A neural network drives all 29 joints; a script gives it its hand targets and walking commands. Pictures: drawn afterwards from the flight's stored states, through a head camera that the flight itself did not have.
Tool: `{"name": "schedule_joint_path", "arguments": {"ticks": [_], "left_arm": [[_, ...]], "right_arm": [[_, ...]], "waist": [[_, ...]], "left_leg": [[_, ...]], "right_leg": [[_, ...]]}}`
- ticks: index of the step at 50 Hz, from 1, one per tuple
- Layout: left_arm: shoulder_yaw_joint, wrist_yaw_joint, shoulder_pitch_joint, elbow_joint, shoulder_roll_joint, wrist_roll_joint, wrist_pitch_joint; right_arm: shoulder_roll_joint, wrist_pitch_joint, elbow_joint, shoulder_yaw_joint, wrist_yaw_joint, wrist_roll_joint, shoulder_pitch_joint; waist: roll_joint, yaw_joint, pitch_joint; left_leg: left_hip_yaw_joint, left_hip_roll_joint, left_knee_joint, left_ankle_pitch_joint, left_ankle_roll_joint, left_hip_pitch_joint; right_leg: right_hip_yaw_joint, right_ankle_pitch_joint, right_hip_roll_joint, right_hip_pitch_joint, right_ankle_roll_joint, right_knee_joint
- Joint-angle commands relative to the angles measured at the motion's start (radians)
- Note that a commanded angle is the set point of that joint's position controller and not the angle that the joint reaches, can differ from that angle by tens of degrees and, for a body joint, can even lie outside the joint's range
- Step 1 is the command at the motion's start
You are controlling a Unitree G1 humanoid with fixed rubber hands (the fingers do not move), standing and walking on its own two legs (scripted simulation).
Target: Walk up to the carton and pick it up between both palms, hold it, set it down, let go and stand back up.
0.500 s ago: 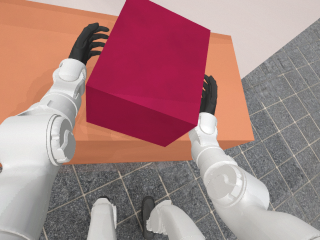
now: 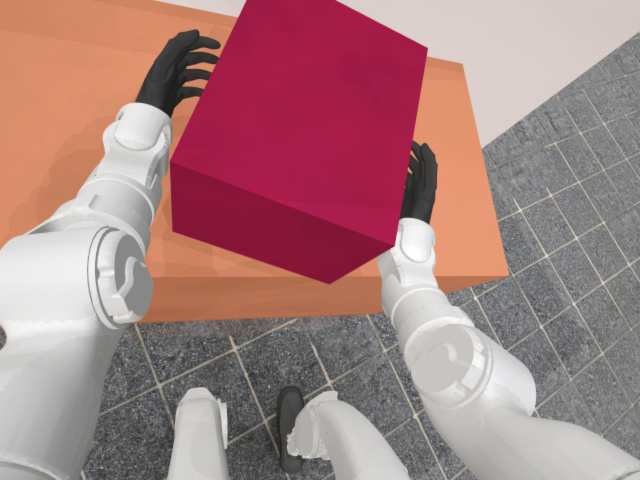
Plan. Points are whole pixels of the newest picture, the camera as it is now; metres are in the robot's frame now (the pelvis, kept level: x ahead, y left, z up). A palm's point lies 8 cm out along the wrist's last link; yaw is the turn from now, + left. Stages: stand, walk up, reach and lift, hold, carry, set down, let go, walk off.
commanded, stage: set down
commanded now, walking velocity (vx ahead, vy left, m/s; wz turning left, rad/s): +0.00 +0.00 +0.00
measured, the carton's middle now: (300, 139) +0.53 +0.01 -0.04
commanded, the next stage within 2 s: none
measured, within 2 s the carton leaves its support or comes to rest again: neither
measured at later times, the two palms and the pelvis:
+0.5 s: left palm (159, 105) +0.52 +0.18 -0.01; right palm (411, 212) +0.42 -0.13 -0.01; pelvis -0.01 +0.00 -0.01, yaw +0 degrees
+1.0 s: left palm (159, 104) +0.53 +0.18 -0.01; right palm (408, 219) +0.42 -0.13 -0.02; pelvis +0.00 +0.01 -0.02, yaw -1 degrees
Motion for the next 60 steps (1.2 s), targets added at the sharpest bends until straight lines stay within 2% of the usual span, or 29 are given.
{"name": "schedule_joint_path", "arguments": {"ticks": [1, 4, 8, 12, 13, 15, 16, 18, 19, 22, 23, 25, 27, 29, 31, 35, 36, 41, 44, 49, 50, 51, 53, 55, 56, 57, 58, 59, 60], "left_arm": [[-0.086, -0.077, -0.425, -0.01, -0.628, 0.066, 0.003], [-0.088, -0.063, -0.404, -0.058, -0.608, 0.076, 0.01], [-0.069, -0.06, -0.372, -0.052, -0.598, 0.087, 0.021], [-0.068, -0.054, -0.368, -0.037, -0.54, 0.093, 0.042], [-0.068, -0.062, -0.374, -0.061, -0.631, 0.108, 0.042], [-0.078, -0.046, -0.356, -0.066, -0.519, 0.069, 0.043], [-0.079, -0.056, -0.366, -0.087, -0.629, 0.099, 0.044], [-0.08, -0.045, -0.343, -0.065, -0.521, 0.085, 0.051], [-0.082, -0.05, -0.354, -0.071, -0.602, 0.091, 0.054], [-0.063, -0.046, -0.322, -0.04, -0.548, 0.089, 0.048], [-0.062, -0.056, -0.349, -0.071, -0.605, 0.102, 0.044], [-0.066, -0.055, -0.337, -0.036, -0.556, 0.09, 0.05], [-0.059, -0.052, -0.332, -0.022, -0.569, 0.106, 0.046], [-0.046, -0.051, -0.342, -0.043, -0.55, 0.098, 0.043], [-0.054, -0.061, -0.317, -0.032, -0.61, 0.102, 0.045], [-0.037, -0.058, -0.289, -0.004, -0.517, 0.095, 0.042], [-0.041, -0.059, -0.283, -0.028, -0.564, 0.106, 0.034], [-0.036, -0.043, -0.275, -0.048, -0.487, 0.098, 0.034], [-0.042, -0.03, -0.276, -0.048, -0.418, 0.073, 0.029], [-0.143, 0.054, -0.29, -0.188, -0.105, -0.085, 0.008], [-0.165, 0.062, -0.312, -0.176, -0.096, -0.117, 0.009], [-0.194, 0.081, -0.312, -0.203, -0.033, -0.168, 0.001], [-0.275, 0.094, -0.35, -0.226, -0.038, -0.27, 0.0], [-0.324, 0.084, -0.355, -0.076, 0.038, -0.368, 0.002], [-0.351, 0.082, -0.379, -0.119, 0.039, -0.398, -0.005], [-0.373, 0.079, -0.368, -0.062, 0.051, -0.428, 0.002], [-0.399, 0.073, -0.414, -0.059, 0.081, -0.473, -0.005], [-0.433, 0.071, -0.44, -0.068, 0.11, -0.506, -0.001], [-0.435, 0.067, -0.433, -0.083, 0.115, -0.507, 0.01]], "right_arm": [[0.443, 0.019, 0.124, 0.216, 0.146, -0.123, -0.491], [0.407, 0.018, 0.128, 0.204, 0.149, -0.114, -0.459], [0.395, 0.025, 0.112, 0.202, 0.163, -0.119, -0.435], [0.333, 0.039, 0.114, 0.183, 0.16, -0.117, -0.444], [0.423, 0.043, 0.095, 0.178, 0.172, -0.137, -0.466], [0.312, 0.044, 0.097, 0.179, 0.156, -0.111, -0.419], [0.427, 0.053, 0.122, 0.167, 0.163, -0.141, -0.436], [0.316, 0.051, 0.129, 0.151, 0.159, -0.109, -0.412], [0.362, 0.05, 0.115, 0.149, 0.161, -0.116, -0.443], [0.322, 0.045, 0.114, 0.14, 0.159, -0.126, -0.422], [0.411, 0.05, 0.118, 0.148, 0.157, -0.137, -0.433], [0.35, 0.058, 0.118, 0.14, 0.152, -0.131, -0.425], [0.374, 0.065, 0.189, 0.134, 0.154, -0.136, -0.413], [0.36, 0.064, 0.138, 0.135, 0.149, -0.143, -0.417], [0.405, 0.058, 0.11, 0.138, 0.153, -0.15, -0.446], [0.325, 0.058, 0.139, 0.145, 0.143, -0.124, -0.409], [0.401, 0.06, 0.178, 0.129, 0.147, -0.152, -0.404], [0.327, 0.051, 0.153, 0.134, 0.135, -0.126, -0.384], [0.238, 0.049, 0.193, 0.127, 0.125, -0.109, -0.363], [-0.123, 0.017, 0.246, 0.14, 0.062, 0.039, -0.254], [-0.113, 0.017, 0.231, 0.17, 0.051, 0.08, -0.272], [-0.205, -0.005, 0.167, 0.203, 0.035, 0.14, -0.293], [-0.18, -0.012, 0.112, 0.3, 0.013, 0.237, -0.336], [-0.284, -0.01, 0.116, 0.345, -0.017, 0.297, -0.334], [-0.277, -0.003, 0.097, 0.397, -0.029, 0.327, -0.346], [-0.28, 0.009, 0.123, 0.456, -0.028, 0.382, -0.352], [-0.318, 0.01, 0.089, 0.479, -0.035, 0.407, -0.411], [-0.346, 0.027, 0.128, 0.484, -0.035, 0.451, -0.403], [-0.358, 0.032, 0.109, 0.505, -0.042, 0.458, -0.426]], "waist": [[0.499, -0.019, -0.822], [0.518, -0.015, -0.841], [0.522, 0.007, -0.812], [0.526, -0.009, -0.808], [0.525, 0.002, -0.784], [0.516, -0.002, -0.839], [0.506, -0.009, -0.783], [0.529, -0.015, -0.811], [0.519, -0.021, -0.792], [0.497, -0.009, -0.803], [0.504, -0.001, -0.763], [0.501, -0.02, -0.75], [0.495, -0.015, -0.704], [0.501, -0.006, -0.716], [0.463, -0.017, -0.733], [0.472, -0.01, -0.701], [0.471, -0.019, -0.679], [0.47, -0.012, -0.725], [0.481, -0.014, -0.705], [0.552, -0.027, -0.849], [0.527, -0.015, -0.843], [0.521, -0.015, -0.967], [0.495, 0.005, -1.022], [0.442, -0.02, -0.945], [0.439, -0.009, -0.975], [0.407, 0.004, -0.904], [0.376, -0.028, -0.939], [0.415, -0.043, -0.905], [0.413, -0.021, -0.904]], "left_leg": [[-0.012, 0.051, -0.052, 0.449, -0.153, 0.869], [-0.045, 0.069, -0.062, 0.452, -0.168, 0.915], [-0.02, 0.055, -0.047, 0.449, -0.162, 0.902], [-0.025, 0.062, -0.059, 0.376, -0.165, 0.862], [-0.032, 0.061, -0.069, 0.357, -0.158, 0.88], [-0.022, 0.053, -0.052, 0.347, -0.158, 0.869], [-0.034, 0.05, -0.067, 0.346, -0.148, 0.863], [-0.039, 0.07, -0.058, 0.345, -0.163, 0.896], [-0.037, 0.065, -0.065, 0.357, -0.151, 0.903], [-0.034, 0.061, -0.05, 0.339, -0.149, 0.862], [-0.021, 0.049, -0.042, 0.342, -0.14, 0.874], [-0.027, 0.047, -0.055, 0.237, -0.127, 0.836], [-0.033, 0.057, -0.065, 0.223, -0.13, 0.819], [-0.011, 0.04, -0.06, 0.198, -0.123, 0.789], [-0.02, 0.037, -0.051, 0.231, -0.112, 0.808], [-0.016, 0.039, -0.04, 0.269, -0.115, 0.808], [-0.032, 0.052, -0.039, 0.271, -0.126, 0.818], [-0.01, 0.041, -0.024, 0.331, -0.121, 0.815], [-0.012, 0.034, -0.041, 0.273, -0.121, 0.811], [-0.012, 0.043, 0.001, 0.351, -0.158, 0.867], [0.004, 0.035, 0.005, 0.315, -0.156, 0.843], [0.01, 0.033, 0.026, 0.389, -0.166, 0.856], [0.028, 0.022, 0.075, 0.472, -0.178, 0.819], [0.058, -0.005, 0.098, 0.33, -0.158, 0.693], [0.066, -0.014, 0.111, 0.319, -0.151, 0.664], [0.072, -0.015, 0.114, 0.296, -0.144, 0.635], [0.079, -0.019, 0.131, 0.308, -0.15, 0.621], [0.059, -0.01, 0.132, 0.307, -0.165, 0.636], [0.074, -0.015, 0.139, 0.33, -0.168, 0.631]], "right_leg": [[-0.019, 0.148, -0.004, 0.016, -0.023, -0.076], [-0.035, 0.145, -0.002, -0.009, -0.017, -0.06], [-0.03, 0.13, -0.004, -0.016, -0.025, -0.057], [-0.032, 0.122, -0.012, -0.01, -0.018, -0.042], [-0.035, 0.082, -0.013, -0.034, -0.019, -0.058], [-0.04, 0.136, -0.007, -0.011, -0.011, -0.037], [-0.036, 0.091, -0.017, -0.029, -0.012, -0.061], [-0.042, 0.101, -0.011, -0.047, -0.013, -0.041], [-0.048, 0.091, -0.01, -0.043, -0.015, -0.05], [-0.045, 0.092, -0.01, -0.045, -0.007, -0.026], [-0.048, 0.069, -0.012, -0.061, -0.006, -0.039], [-0.047, 0.062, -0.012, -0.06, -0.008, -0.036], [-0.035, 0.01, -0.022, -0.068, -0.004, -0.035], [-0.04, 0.027, -0.019, -0.055, -0.004, -0.023], [-0.05, 0.041, -0.014, -0.055, -0.001, -0.021], [-0.038, 0.075, -0.011, -0.058, -0.01, -0.022], [-0.044, 0.046, -0.014, -0.071, -0.001, -0.017], [-0.042, 0.068, -0.007, -0.07, 0.001, -0.009], [-0.041, 0.031, -0.007, -0.077, 0.0, -0.017], [-0.032, 0.086, 0.001, -0.077, -0.006, 0.031], [-0.027, 0.072, 0.003, -0.071, -0.002, 0.032], [-0.011, 0.148, 0.013, -0.017, 0.004, 0.053], [0.009, 0.192, 0.023, 0.002, 0.012, 0.088], [0.01, 0.177, 0.024, 0.036, 0.011, 0.107], [0.02, 0.201, 0.028, 0.04, 0.01, 0.127], [0.028, 0.194, 0.027, 0.028, 0.011, 0.129], [0.019, 0.22, 0.033, 0.058, 0.016, 0.138], [0.015, 0.18, 0.036, 0.03, 0.011, 0.152], [0.005, 0.187, 0.039, 0.026, 0.009, 0.153]]}}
